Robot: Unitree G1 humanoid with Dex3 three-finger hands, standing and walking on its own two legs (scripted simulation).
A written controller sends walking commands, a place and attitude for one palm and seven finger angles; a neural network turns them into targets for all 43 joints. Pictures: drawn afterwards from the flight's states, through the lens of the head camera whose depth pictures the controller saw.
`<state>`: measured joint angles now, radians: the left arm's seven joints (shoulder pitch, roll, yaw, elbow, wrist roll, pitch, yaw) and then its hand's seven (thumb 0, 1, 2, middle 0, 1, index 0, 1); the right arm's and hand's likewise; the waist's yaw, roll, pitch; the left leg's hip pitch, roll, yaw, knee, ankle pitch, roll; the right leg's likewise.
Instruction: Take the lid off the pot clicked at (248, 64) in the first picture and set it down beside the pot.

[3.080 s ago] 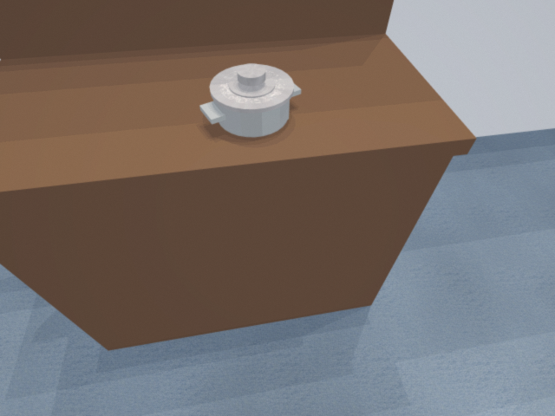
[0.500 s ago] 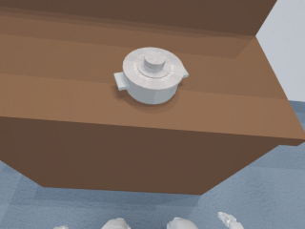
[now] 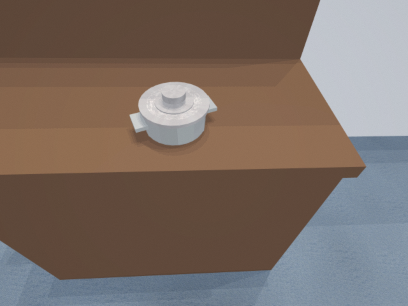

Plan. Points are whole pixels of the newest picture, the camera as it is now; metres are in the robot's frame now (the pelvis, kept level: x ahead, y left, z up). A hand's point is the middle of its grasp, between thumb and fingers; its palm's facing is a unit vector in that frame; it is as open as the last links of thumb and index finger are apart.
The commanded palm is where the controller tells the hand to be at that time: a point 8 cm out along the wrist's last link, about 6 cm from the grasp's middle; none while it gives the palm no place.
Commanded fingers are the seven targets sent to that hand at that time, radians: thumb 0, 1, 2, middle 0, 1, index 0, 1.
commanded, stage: come to a stop and stand still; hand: left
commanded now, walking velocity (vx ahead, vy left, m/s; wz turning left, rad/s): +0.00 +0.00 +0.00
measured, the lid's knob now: (173, 94) +0.50 +0.09 +0.16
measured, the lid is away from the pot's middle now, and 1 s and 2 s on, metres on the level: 0.00 0.00 0.00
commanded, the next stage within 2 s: look again from close up in 0.78 s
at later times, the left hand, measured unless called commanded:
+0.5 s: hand out of the picture +0.01 +0.15 -0.18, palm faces +0.08 -0.99 -0.15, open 7.3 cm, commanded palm none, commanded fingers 0.00 0.90 0.90 -0.20 -0.30 -0.20 -0.30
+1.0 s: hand out of the picture +0.05 +0.19 -0.18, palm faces +0.03 -0.98 -0.21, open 7.4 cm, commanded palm none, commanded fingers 0.00 0.90 0.90 -0.20 -0.30 -0.20 -0.30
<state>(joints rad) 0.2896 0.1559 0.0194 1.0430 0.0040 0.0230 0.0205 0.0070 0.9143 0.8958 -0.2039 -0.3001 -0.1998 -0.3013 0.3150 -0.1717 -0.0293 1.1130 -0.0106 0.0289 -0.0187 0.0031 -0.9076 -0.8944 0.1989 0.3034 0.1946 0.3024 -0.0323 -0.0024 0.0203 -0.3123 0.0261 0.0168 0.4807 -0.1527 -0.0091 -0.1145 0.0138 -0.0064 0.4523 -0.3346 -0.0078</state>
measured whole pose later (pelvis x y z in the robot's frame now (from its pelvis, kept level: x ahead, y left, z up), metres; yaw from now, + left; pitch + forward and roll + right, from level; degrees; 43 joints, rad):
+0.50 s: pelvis +0.03 -0.01 +0.00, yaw +1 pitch +0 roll +0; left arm 0.31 0.13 0.03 1.10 0.01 0.00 0.04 0.01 0.91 0.90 -0.20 -0.30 -0.20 -0.30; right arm 0.23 -0.13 -0.03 1.15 0.00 0.00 -0.04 0.01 -0.93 -0.89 0.20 0.30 0.20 0.30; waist 0.00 -0.04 0.05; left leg -0.28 0.02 0.01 0.51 -0.22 -0.01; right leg -0.07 0.01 -0.01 0.45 -0.38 -0.01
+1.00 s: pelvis +0.04 +0.01 -0.01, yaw +0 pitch +0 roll -1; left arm 0.30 0.16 0.01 1.03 0.01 -0.02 0.05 0.01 0.91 0.90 -0.20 -0.30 -0.20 -0.30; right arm 0.20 -0.17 -0.02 1.01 -0.01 -0.01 -0.02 0.00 -0.91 -0.89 0.20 0.30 0.20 0.30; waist -0.01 0.01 0.04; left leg -0.33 0.02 0.02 0.62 -0.29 0.01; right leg -0.10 0.00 0.00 0.50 -0.41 0.01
